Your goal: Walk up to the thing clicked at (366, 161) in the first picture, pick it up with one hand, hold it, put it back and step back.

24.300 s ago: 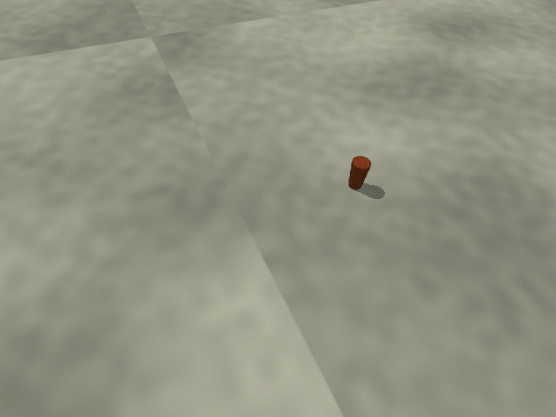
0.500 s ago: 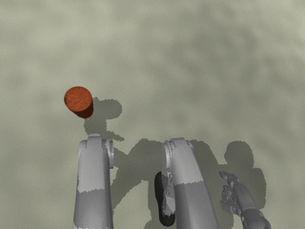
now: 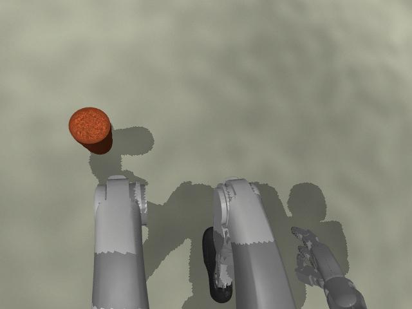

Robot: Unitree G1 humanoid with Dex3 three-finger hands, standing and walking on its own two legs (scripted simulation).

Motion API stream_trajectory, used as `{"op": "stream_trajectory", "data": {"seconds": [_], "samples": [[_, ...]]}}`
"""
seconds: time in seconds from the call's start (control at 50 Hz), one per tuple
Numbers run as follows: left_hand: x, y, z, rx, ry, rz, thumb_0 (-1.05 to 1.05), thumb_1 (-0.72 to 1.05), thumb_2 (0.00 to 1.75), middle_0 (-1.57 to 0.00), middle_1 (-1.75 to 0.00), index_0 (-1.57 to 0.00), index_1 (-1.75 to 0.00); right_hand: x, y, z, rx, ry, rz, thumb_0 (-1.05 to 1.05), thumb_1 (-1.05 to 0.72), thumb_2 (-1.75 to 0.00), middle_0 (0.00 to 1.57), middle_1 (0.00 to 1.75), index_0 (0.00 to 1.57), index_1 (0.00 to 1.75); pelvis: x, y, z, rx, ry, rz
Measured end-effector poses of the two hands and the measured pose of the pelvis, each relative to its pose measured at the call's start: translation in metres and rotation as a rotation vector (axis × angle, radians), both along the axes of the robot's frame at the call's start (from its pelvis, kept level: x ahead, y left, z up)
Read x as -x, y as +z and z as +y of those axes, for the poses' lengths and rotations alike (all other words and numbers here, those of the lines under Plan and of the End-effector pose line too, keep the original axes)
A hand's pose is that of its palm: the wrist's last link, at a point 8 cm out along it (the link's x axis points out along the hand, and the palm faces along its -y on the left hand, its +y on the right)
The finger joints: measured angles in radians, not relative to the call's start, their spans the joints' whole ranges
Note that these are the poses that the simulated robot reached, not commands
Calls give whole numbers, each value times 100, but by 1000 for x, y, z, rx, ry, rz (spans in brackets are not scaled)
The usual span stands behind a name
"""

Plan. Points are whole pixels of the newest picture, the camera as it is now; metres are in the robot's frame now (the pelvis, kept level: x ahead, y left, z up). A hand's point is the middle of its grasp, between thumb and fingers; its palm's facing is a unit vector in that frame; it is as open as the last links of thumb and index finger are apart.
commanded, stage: approach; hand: left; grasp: from the side
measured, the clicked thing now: (95, 135) +0.46 +0.24 -0.29
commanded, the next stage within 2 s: close in in 0.32 s
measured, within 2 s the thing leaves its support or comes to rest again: neither
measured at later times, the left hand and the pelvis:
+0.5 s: hand (50, 137) +0.42 +0.32 -0.22, palm faces +0.08 -1.00 +0.04, open 17.6 cm; pelvis +0.00 +0.01 -0.07, yaw -6 degrees
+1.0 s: hand (83, 139) +0.44 +0.26 -0.25, palm faces +0.13 -0.99 +0.03, open 17.5 cm; pelvis -0.01 +0.03 -0.09, yaw -9 degrees
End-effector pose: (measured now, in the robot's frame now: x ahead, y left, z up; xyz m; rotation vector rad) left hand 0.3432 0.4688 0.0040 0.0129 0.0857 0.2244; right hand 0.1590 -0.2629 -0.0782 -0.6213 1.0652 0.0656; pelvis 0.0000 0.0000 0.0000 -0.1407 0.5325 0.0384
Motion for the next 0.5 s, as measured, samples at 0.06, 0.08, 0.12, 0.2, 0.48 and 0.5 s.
{"op": "stream_trajectory", "data": {"seconds": [0.06,0.08,0.12,0.2,0.48,0.5], "samples": [[-5,-26,-6,27,-3,-8,-1,-58,2,-6,-6,-5,-6,0,-4,1,14,28,6,0,-90,-90,21,30,21,30,1,-9,0,7,-7,-13],[-8,-37,-10,37,-8,-4,-1,-59,2,-6,-6,-5,-6,0,-6,1,20,38,9,0,-90,-90,21,30,21,30,1,-13,1,10,-10,-18],[-13,-62,-20,59,-24,11,-1,-59,1,-7,-6,-6,-6,0,-9,2,34,58,18,0,-89,-90,21,30,21,30,1,-20,1,16,-16,-29],[-24,-115,-41,94,-47,42,-1,-60,1,-7,-6,-6,-6,0,-16,4,73,96,48,0,-89,-89,21,30,21,30,0,-36,3,32,-30,-59],[-54,-214,-94,65,-141,54,-2,-59,4,-7,-9,-6,-9,13,-36,12,196,203,181,0,-91,-90,21,30,21,30,3,-73,11,91,-67,-179],[-55,-218,-98,71,-142,59,-2,-59,4,-7,-9,-6,-8,14,-36,13,200,210,184,0,-91,-90,21,30,21,30,3,-75,12,95,-70,-187]]}}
